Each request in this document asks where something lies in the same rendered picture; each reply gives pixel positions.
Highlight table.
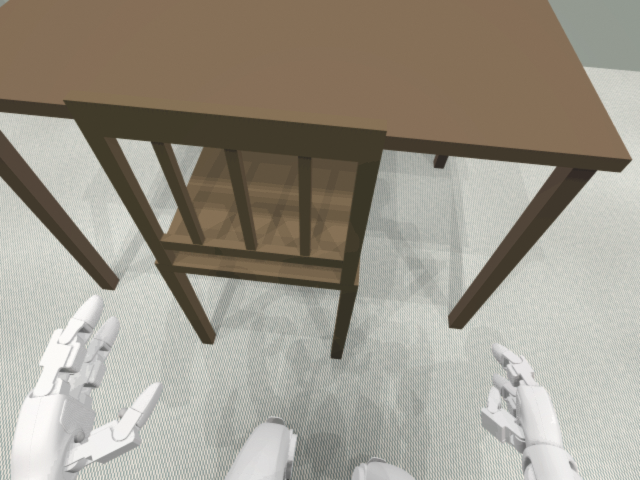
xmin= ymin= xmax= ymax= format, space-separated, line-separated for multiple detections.
xmin=0 ymin=0 xmax=632 ymax=329

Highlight robot left hand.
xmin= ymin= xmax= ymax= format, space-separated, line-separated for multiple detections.
xmin=11 ymin=295 xmax=163 ymax=480

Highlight robot right forearm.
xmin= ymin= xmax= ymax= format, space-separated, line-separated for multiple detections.
xmin=522 ymin=444 xmax=583 ymax=480

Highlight left robot thigh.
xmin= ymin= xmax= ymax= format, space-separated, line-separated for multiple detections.
xmin=224 ymin=422 xmax=297 ymax=480

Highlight robot right hand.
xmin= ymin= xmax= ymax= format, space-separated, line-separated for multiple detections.
xmin=481 ymin=343 xmax=564 ymax=454

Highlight chair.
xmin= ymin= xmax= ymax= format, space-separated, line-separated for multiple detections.
xmin=63 ymin=90 xmax=387 ymax=359

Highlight robot left shin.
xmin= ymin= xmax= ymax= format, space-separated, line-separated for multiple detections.
xmin=254 ymin=417 xmax=285 ymax=430

